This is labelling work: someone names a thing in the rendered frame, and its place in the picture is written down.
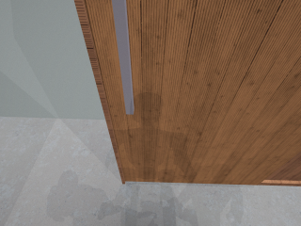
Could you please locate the handle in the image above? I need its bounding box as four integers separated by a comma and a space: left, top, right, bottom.
112, 0, 135, 115

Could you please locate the wardrobe door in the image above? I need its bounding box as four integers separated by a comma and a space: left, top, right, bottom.
84, 0, 301, 186
265, 152, 301, 181

